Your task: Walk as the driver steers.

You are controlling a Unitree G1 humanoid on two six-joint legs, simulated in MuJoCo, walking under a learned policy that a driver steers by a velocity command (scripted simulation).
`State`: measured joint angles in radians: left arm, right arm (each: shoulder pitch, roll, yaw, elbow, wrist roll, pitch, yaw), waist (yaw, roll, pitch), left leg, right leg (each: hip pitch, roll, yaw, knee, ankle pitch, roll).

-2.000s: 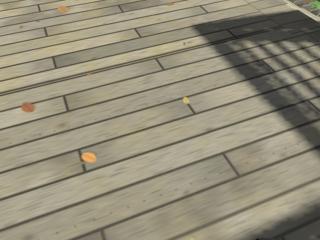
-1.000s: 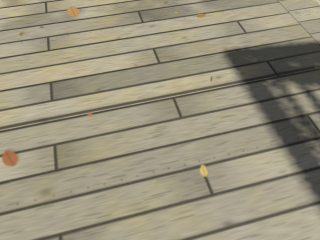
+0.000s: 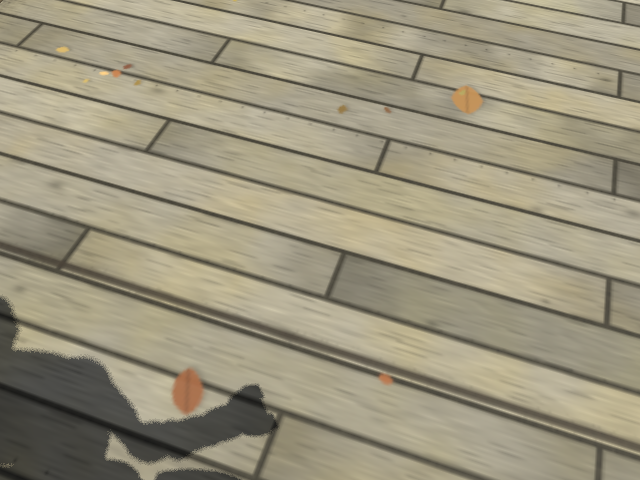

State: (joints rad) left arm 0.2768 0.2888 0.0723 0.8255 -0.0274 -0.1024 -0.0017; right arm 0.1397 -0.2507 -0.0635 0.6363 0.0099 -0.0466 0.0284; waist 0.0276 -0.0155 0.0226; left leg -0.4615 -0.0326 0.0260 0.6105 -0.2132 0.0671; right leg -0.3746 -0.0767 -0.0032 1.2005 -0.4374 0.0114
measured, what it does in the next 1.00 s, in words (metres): walks ahead, turning right: right foot, then left foot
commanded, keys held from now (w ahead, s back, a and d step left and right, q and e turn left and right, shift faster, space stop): w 0.10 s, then w+e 0.28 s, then e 0.62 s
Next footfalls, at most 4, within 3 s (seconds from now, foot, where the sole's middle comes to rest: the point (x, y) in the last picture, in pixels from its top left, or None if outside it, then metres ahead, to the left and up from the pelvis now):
0.44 right None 0.42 -0.15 -0.76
0.92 left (321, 426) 0.55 0.03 -0.76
1.34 right None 0.39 -0.19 -0.76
1.76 left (450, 340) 0.76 -0.26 -0.76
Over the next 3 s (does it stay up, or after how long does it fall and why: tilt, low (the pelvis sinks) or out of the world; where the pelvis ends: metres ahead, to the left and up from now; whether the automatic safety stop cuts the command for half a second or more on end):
stays up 0.83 -0.84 0.02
